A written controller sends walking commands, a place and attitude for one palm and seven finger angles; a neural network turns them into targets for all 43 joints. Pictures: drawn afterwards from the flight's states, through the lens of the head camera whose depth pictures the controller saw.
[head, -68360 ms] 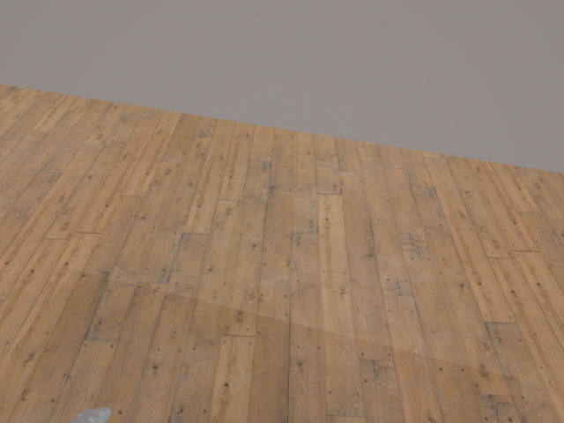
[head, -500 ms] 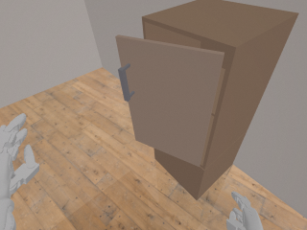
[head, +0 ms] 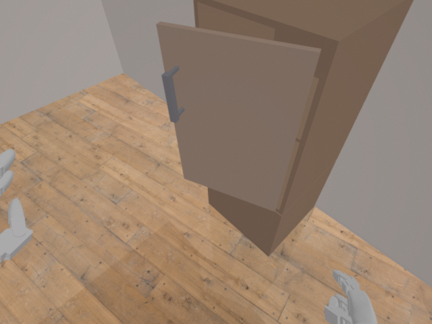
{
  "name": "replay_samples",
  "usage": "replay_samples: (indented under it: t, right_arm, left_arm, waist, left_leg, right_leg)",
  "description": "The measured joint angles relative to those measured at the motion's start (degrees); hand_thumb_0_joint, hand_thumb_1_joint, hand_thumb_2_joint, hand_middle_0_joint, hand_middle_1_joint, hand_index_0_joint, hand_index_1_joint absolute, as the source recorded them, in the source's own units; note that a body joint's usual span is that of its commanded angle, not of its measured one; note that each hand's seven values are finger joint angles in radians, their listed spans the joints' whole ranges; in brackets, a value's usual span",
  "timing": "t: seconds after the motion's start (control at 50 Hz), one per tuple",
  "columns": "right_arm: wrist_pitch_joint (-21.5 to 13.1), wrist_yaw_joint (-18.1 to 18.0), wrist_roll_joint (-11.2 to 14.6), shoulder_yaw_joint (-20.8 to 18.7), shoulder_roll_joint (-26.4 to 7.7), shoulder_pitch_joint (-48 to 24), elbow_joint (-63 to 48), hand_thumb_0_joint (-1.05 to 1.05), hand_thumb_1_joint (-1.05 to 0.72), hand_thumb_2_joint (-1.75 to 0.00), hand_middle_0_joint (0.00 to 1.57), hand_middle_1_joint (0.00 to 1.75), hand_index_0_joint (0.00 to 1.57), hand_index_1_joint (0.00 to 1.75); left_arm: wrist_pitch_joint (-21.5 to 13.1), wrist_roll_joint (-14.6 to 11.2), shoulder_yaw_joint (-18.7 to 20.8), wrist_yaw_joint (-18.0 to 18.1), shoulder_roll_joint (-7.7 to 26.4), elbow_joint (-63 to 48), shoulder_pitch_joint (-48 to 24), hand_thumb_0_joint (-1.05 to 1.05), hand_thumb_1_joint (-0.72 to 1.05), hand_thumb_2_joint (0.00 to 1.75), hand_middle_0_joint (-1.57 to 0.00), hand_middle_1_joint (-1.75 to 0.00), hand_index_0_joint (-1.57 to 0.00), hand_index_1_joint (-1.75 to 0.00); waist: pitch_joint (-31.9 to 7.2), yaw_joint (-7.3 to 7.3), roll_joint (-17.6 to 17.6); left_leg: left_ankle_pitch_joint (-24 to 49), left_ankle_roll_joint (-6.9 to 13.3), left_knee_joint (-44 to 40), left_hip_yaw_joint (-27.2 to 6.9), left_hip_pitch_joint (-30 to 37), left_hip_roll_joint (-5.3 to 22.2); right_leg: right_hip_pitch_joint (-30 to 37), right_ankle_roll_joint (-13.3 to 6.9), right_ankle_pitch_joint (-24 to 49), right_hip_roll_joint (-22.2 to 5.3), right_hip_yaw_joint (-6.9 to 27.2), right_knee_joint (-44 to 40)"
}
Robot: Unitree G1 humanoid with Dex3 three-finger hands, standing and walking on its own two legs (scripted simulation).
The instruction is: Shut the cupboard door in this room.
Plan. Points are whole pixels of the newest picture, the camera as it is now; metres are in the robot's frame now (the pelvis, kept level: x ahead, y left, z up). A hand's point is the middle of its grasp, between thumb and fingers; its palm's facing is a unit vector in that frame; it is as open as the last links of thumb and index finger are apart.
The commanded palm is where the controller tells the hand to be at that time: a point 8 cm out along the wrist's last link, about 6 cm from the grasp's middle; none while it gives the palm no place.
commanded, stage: step back with the hand held close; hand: left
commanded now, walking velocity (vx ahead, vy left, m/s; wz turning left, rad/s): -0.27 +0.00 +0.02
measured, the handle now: (174, 95) +0.66 +0.16 +0.07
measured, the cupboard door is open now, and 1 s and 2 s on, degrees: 21 21 21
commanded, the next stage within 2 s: stop stepping back and stand still in 0.80 s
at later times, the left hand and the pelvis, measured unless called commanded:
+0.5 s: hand out of the picture +0.08 +0.28 +0.17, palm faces +0.53 -0.75 -0.40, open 7.5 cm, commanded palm +0.02 +0.31 +0.18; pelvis -0.09 +0.00 -0.01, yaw +5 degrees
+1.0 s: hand out of the picture -0.01 +0.30 +0.17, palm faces +0.49 -0.76 -0.43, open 7.5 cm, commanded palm -0.09 +0.33 +0.18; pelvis -0.21 +0.02 -0.01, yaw +3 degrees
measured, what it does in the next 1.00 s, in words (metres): walks backwards: right foot, then left foot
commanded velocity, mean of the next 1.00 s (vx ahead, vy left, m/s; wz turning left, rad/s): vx -0.28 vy -0.02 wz -0.06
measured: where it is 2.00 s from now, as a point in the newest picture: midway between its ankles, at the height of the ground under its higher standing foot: outside the picture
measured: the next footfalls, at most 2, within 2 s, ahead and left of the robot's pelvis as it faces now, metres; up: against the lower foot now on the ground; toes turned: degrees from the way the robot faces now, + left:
right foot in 0.68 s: -0.08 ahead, -0.12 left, +0.00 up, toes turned +8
left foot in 0.86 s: -0.05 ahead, +0.12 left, +0.00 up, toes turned +6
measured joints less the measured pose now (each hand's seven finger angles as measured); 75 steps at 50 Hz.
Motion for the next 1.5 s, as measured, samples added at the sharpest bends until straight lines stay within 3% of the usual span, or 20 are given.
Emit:
replay_samples:
  t: [0.14, 0.26, 0.42, 0.48, 0.58, 0.64, 0.72, 0.8, 0.84, 0.88, 0.96, 1.02, 1.08, 1.12, 1.18, 1.26, 1.32, 1.38, 1.46, 1.5]
  right_arm:
    - [-1.70, 0.11, -0.13, 1.23, 1.04, 1.14, -0.52, 0.01, -0.91, -0.90, 0.20, 0.30, 0.20, 0.30]
    - [-4.52, 0.29, -0.46, 1.41, 1.33, 2.66, 0.01, 0.01, -0.90, -0.90, 0.20, 0.30, 0.20, 0.30]
    - [-6.48, 0.93, -1.37, 0.83, 0.85, 3.81, 3.83, 0.01, -0.90, -0.90, 0.20, 0.30, 0.20, 0.30]
    - [-6.63, 0.58, -1.43, 0.58, 0.28, 3.60, 5.04, 0.01, -0.90, -0.90, 0.20, 0.30, 0.20, 0.30]
    - [-7.99, -0.11, -1.22, 0.47, 1.02, 2.40, 4.31, 0.01, -0.91, -0.90, 0.20, 0.30, 0.20, 0.30]
    - [-9.09, 0.75, -1.37, 0.27, 2.42, 2.18, 3.34, 0.01, -0.91, -0.90, 0.20, 0.30, 0.20, 0.30]
    - [-9.53, 2.07, -1.41, 0.39, 2.72, 0.69, 3.15, 0.01, -0.91, -0.90, 0.20, 0.30, 0.20, 0.30]
    - [-7.49, 2.15, -1.59, 0.40, 2.31, 1.41, 5.45, 0.01, -0.91, -0.90, 0.20, 0.30, 0.20, 0.30]
    - [-6.73, 1.42, -1.67, 0.81, 2.08, 2.13, 5.56, 0.01, -0.91, -0.90, 0.20, 0.30, 0.20, 0.30]
    - [-6.91, 0.54, -1.48, 0.65, 1.62, 1.88, 5.15, 0.01, -0.91, -0.90, 0.20, 0.30, 0.20, 0.30]
    - [-8.32, 0.93, -1.55, 0.36, 2.93, -0.13, 4.40, 0.01, -0.91, -0.90, 0.20, 0.30, 0.20, 0.30]
    - [-9.51, 1.98, -1.43, 0.71, 3.70, 1.05, 2.79, 0.01, -0.91, -0.90, 0.20, 0.30, 0.20, 0.30]
    - [-9.90, 2.52, -1.50, 1.56, 4.55, 2.72, 1.36, 0.01, -0.90, -0.90, 0.20, 0.30, 0.20, 0.30]
    - [-9.58, 2.57, -2.04, 1.78, 3.99, 2.60, 1.35, 0.01, -0.90, -0.90, 0.20, 0.30, 0.20, 0.30]
    - [-8.15, 2.08, -2.06, 1.64, 2.74, 3.76, 4.03, 0.01, -0.90, -0.90, 0.20, 0.30, 0.20, 0.30]
    - [-6.61, 0.79, -1.59, 1.15, 1.10, 7.40, 6.86, 0.01, -0.90, -0.90, 0.20, 0.30, 0.20, 0.30]
    - [-6.59, 0.01, -1.48, 0.93, 0.87, 7.72, 8.27, 0.01, -0.90, -0.90, 0.20, 0.30, 0.20, 0.30]
    - [-7.71, -0.12, -1.95, 0.98, 1.79, 7.58, 7.94, 0.01, -0.91, -0.90, 0.20, 0.30, 0.20, 0.30]
    - [-8.46, 1.02, -2.15, 1.75, 3.32, 7.88, 5.72, 0.01, -0.91, -0.90, 0.20, 0.30, 0.20, 0.30]
    - [-8.14, 1.42, -2.36, 1.88, 3.35, 7.31, 4.55, 0.01, -0.91, -0.90, 0.20, 0.30, 0.20, 0.30]
  left_arm:
    - [-1.96, 0.53, 0.51, 0.85, -0.33, -0.99, 0.16, 0.02, 0.88, 0.89, -0.21, -0.30, -0.21, -0.30]
    - [-4.60, 1.97, 1.64, 1.18, -1.01, -1.41, -0.96, 0.02, 0.88, 0.89, -0.21, -0.30, -0.21, -0.30]
    - [-6.51, 1.91, 0.66, 2.50, -3.03, -3.03, 0.05, 0.02, 0.88, 0.89, -0.21, -0.30, -0.21, -0.30]
    - [-6.49, 2.02, -0.62, 3.16, -3.38, -2.77, -1.93, 0.02, 0.88, 0.89, -0.21, -0.30, -0.21, -0.30]
    - [-7.50, 2.25, 0.95, 2.74, -1.59, -1.66, -5.04, 0.02, 0.88, 0.89, -0.21, -0.30, -0.21, -0.30]
    - [-8.44, 1.65, 3.43, 1.79, 0.93, -2.69, -4.87, 0.02, 0.88, 0.89, -0.21, -0.30, -0.21, -0.30]
    - [-9.95, 0.66, 4.98, 1.54, 1.56, -5.18, -1.47, 0.02, 0.88, 0.89, -0.21, -0.30, -0.21, -0.30]
    - [-8.11, 1.63, 0.94, 1.92, -0.46, -5.43, 0.24, 0.02, 0.88, 0.89, -0.21, -0.30, -0.21, -0.30]
    - [-7.04, 2.06, 0.05, 2.12, -1.19, -5.03, -0.18, 0.01, 0.88, 0.89, -0.21, -0.30, -0.21, -0.30]
    - [-6.52, 2.30, -0.08, 2.16, -1.14, -4.48, -2.77, 0.01, 0.88, 0.89, -0.21, -0.30, -0.21, -0.30]
    - [-6.72, 1.87, 2.39, 1.43, -0.56, -2.09, -5.61, 0.02, 0.88, 0.89, -0.21, -0.30, -0.21, -0.30]
    - [-5.91, 1.20, 3.22, 1.30, -1.01, -3.86, -2.92, 0.02, 0.88, 0.89, -0.21, -0.30, -0.21, -0.30]
    - [-5.18, 0.69, 3.59, 1.51, -0.46, -7.24, 0.93, 0.02, 0.89, 0.90, -0.21, -0.30, -0.21, -0.30]
    - [-5.10, 0.60, 2.94, 1.56, -0.84, -8.34, 1.51, 0.02, 0.89, 0.90, -0.21, -0.30, -0.21, -0.30]
    - [-4.06, 0.49, 0.41, 2.02, -1.30, -7.45, 1.07, 0.02, 0.88, 0.89, -0.21, -0.30, -0.21, -0.30]
    - [-3.14, 1.35, -0.91, 3.14, -2.05, -3.65, -0.63, 0.02, 0.88, 0.89, -0.21, -0.30, -0.21, -0.30]
    - [-2.95, 1.65, 0.40, 3.59, -2.34, -0.46, -3.33, 0.02, 0.88, 0.89, -0.21, -0.30, -0.21, -0.30]
    - [-2.41, 1.79, 1.71, 3.52, -2.63, 0.79, -3.47, 0.02, 0.88, 0.90, -0.21, -0.30, -0.21, -0.30]
    - [-2.59, 1.88, 1.88, 3.08, -1.45, -2.05, -0.28, 0.02, 0.89, 0.90, -0.21, -0.30, -0.20, -0.30]
    - [-3.09, 1.96, 1.50, 2.75, -1.10, -3.37, 1.24, 0.02, 0.89, 0.90, -0.21, -0.30, -0.20, -0.30]
  waist:
    - [-0.38, -0.54, -1.13]
    - [0.50, -0.98, -0.90]
    - [0.25, 1.16, -0.79]
    - [0.58, 1.16, -0.87]
    - [1.64, -0.99, -0.17]
    - [1.24, -2.08, -0.31]
    - [1.29, -0.90, -1.08]
    - [-0.13, 1.28, -3.17]
    - [-1.21, 1.54, -4.01]
    - [-0.81, 0.91, -3.54]
    - [1.70, 0.15, -3.53]
    - [0.67, -0.57, -2.28]
    - [-0.90, -0.51, -3.99]
    - [-0.16, -0.01, -3.71]
    - [-0.41, 0.30, -2.69]
    - [-3.72, -0.92, -2.47]
    - [-2.85, -1.61, -4.03]
    - [-2.20, -2.47, -3.94]
    - [-1.90, -3.12, -4.15]
    - [-1.27, -3.15, -3.64]
  left_leg:
    - [2.27, 0.80, 0.54, -0.45, -2.75, -0.09]
    - [2.82, 1.06, 3.36, -2.57, -6.32, -0.25]
    - [-4.95, -0.47, 7.12, -2.46, -9.22, 0.30]
    - [-3.40, -0.46, 7.16, -2.32, -9.35, 0.22]
    - [3.80, 1.50, 4.77, -2.52, -10.18, 1.57]
    - [6.75, 1.16, 3.07, -1.92, -11.86, 2.84]
    - [2.86, -0.68, 4.31, 0.27, -14.47, 3.20]
    - [-7.22, -2.62, 13.85, 0.06, -12.40, 0.42]
    - [-5.23, -2.42, 10.00, -0.10, -7.86, 0.10]
    - [3.03, -0.56, 4.89, -0.71, -5.98, 0.58]
    - [4.45, 1.33, 3.91, -0.24, -7.26, 1.37]
    - [6.02, 1.06, 1.60, -0.34, -8.31, 3.03]
    - [4.49, -0.15, 0.02, 1.35, -9.68, 2.49]
    - [1.56, -1.35, 1.60, 1.82, -10.89, 2.58]
    - [-3.65, -2.31, 7.96, -0.30, -10.19, 1.54]
    - [-4.92, -0.63, 7.98, -1.02, -3.93, 0.76]
    - [-0.97, 1.19, 6.56, 0.18, -2.74, -0.55]
    - [0.75, 1.24, 2.59, 0.89, -1.31, -0.35]
    - [1.36, 0.60, -1.46, 1.36, -0.70, -0.24]
    - [0.20, 0.16, -0.25, 1.56, -1.88, -0.12]
  right_leg:
    - [-2.64, 0.34, 2.02, 0.00, -0.44, 0.80]
    - [-5.24, -0.23, 1.64, 1.84, 0.13, 4.00]
    - [-7.02, -0.97, 3.28, 2.02, -0.42, 4.98]
    - [-7.26, -0.49, 3.64, 1.78, -0.53, 5.66]
    - [-9.34, -0.74, -3.60, 4.25, -0.07, 11.80]
    - [-7.50, -1.85, -6.72, 6.03, -0.93, 13.64]
    - [-5.88, -2.93, -1.40, 5.69, -0.02, 8.49]
    - [-5.81, -1.59, -0.05, 3.46, 2.58, 7.23]
    - [-6.45, -0.88, 0.95, 2.70, 3.29, 6.44]
    - [-8.08, -0.11, 1.63, 2.66, 2.51, 7.04]
    - [-10.20, -0.49, -4.12, 4.91, 2.69, 15.93]
    - [-6.76, -1.46, -8.04, 6.08, -0.42, 15.93]
    - [0.49, -3.30, -10.11, 4.98, -2.02, 4.81]
    - [1.16, -4.69, -3.86, 4.87, -1.55, 1.25]
    - [1.43, -4.49, -2.86, 4.95, -1.14, 2.79]
    - [1.62, -3.21, -4.56, 4.15, -1.41, 4.48]
    - [0.83, -3.01, -7.43, 2.69, -0.79, 7.90]
    - [-1.74, -3.13, -9.41, 3.70, -0.85, 12.05]
    - [0.31, -3.69, -7.97, 4.41, -3.31, 3.02]
    - [0.29, -5.07, -1.63, 4.47, -3.47, 0.40]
